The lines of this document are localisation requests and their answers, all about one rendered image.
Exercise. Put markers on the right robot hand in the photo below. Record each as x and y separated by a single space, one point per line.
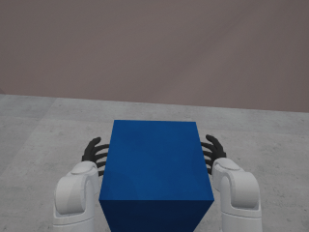
217 151

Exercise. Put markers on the carton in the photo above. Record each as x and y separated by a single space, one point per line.
155 177

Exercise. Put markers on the robot right forearm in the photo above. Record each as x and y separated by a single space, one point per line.
240 199

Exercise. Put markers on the left robot hand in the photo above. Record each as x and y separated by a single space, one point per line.
90 153

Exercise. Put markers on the robot left forearm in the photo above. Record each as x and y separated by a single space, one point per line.
74 199

